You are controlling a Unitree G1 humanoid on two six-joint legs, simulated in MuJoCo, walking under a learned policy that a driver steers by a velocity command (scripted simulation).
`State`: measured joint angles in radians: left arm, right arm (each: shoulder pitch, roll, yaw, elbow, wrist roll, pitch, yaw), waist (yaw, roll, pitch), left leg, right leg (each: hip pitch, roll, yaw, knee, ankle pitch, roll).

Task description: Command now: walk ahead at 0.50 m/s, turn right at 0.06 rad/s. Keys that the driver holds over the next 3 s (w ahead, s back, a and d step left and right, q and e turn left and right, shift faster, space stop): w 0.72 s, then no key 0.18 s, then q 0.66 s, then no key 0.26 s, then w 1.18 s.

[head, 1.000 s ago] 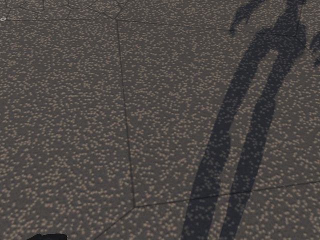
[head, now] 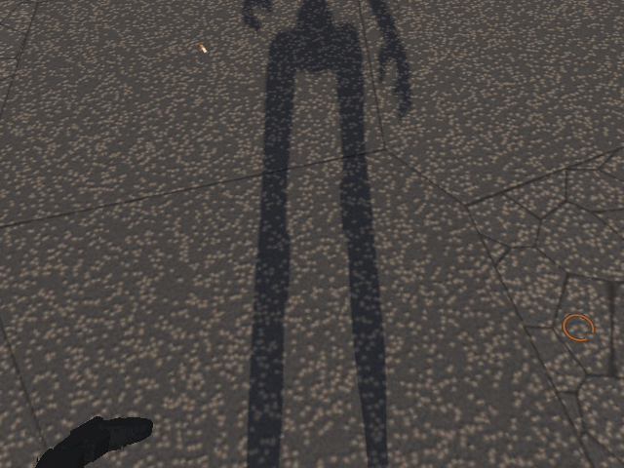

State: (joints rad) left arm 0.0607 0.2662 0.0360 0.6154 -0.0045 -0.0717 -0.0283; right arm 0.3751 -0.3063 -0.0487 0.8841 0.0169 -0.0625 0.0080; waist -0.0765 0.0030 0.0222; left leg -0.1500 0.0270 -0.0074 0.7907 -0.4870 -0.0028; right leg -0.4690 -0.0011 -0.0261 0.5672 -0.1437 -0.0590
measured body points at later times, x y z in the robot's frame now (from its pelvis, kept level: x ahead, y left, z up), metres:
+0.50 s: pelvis +0.27 +0.04 +0.00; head +0.30 +0.05 +0.45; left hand +0.27 +0.33 -0.13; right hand +0.49 -0.20 -0.08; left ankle +0.38 +0.14 -0.73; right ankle +0.10 -0.10 -0.70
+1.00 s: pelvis +0.51 +0.02 +0.00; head +0.55 +0.01 +0.45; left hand +0.72 +0.26 -0.08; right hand +0.54 -0.26 -0.14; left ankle +0.38 +0.14 -0.70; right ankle +0.64 -0.08 -0.73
